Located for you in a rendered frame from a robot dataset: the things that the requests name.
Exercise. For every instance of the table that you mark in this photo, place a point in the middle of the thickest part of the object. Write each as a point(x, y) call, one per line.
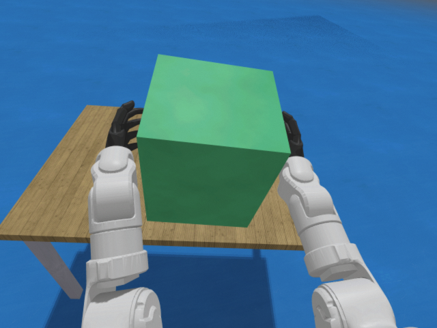
point(54, 207)

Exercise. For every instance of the robot left hand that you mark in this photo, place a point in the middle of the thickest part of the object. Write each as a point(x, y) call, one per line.
point(118, 134)

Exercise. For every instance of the robot left upper arm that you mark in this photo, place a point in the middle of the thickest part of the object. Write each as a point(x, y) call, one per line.
point(130, 308)

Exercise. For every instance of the robot right upper arm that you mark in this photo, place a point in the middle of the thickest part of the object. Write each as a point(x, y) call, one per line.
point(351, 303)

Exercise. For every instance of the robot left forearm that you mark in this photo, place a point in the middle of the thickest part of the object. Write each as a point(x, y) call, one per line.
point(114, 209)

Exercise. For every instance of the carton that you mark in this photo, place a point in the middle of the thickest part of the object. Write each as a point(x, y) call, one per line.
point(211, 142)

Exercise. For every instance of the robot right forearm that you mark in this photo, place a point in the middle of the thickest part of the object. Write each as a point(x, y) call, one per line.
point(328, 251)

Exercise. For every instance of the robot right hand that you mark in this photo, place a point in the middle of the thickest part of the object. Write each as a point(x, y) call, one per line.
point(293, 135)

